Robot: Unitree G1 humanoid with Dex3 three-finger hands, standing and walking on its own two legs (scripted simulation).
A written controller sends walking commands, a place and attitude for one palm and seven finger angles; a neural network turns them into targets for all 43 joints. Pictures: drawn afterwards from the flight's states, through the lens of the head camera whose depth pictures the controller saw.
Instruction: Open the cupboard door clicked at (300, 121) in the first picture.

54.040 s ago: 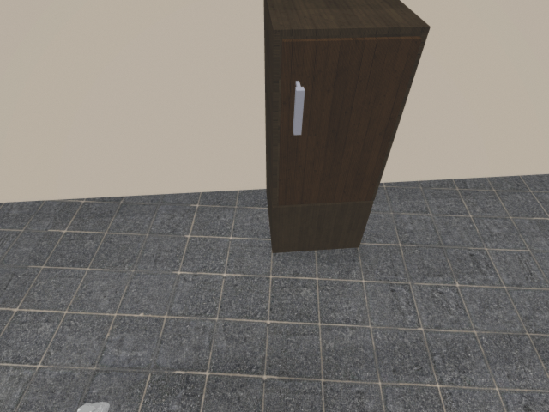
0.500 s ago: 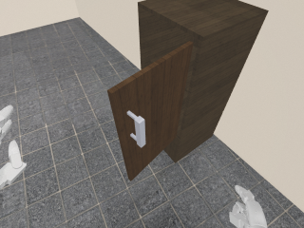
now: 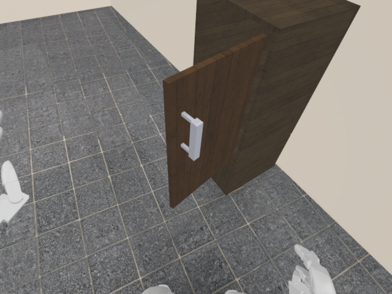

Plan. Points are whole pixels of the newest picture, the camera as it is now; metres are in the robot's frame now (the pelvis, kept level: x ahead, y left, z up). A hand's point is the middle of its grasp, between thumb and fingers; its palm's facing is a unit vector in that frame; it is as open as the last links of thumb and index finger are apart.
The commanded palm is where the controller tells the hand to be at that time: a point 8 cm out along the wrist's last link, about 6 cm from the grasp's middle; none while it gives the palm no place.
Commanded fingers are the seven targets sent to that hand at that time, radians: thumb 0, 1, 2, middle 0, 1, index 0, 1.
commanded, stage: step back with the hand held close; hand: left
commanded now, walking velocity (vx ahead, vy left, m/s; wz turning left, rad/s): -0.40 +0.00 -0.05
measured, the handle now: (189, 136) +0.49 +0.04 +0.01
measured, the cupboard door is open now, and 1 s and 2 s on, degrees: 100 100 100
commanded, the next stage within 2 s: stop stepping back and stand still in 0.42 s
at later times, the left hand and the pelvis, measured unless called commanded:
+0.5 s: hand (14, 253) +0.14 +0.23 +0.18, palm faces +0.22 -0.81 -0.54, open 7.4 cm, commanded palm +0.08 +0.28 +0.19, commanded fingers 0.00 0.90 0.90 -0.20 -0.30 -0.20 -0.30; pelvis -0.09 -0.01 +0.01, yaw -5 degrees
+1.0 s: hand out of the picture +0.03 +0.27 +0.18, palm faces +0.41 -0.84 -0.36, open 7.4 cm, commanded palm -0.04 +0.31 +0.19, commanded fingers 0.00 0.90 0.90 -0.20 -0.30 -0.20 -0.30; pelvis -0.21 +0.02 +0.01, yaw -5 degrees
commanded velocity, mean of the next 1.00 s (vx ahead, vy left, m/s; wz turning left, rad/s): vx -0.08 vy -0.02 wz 0.01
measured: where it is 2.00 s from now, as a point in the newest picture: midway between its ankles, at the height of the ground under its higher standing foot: outside the picture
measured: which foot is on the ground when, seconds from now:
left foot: down 0.00-0.72, up 0.74-0.88, down 0.90-1.00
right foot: down 0.00-0.00, up 0.02-0.20, down 0.22-0.90, up 0.92-1.00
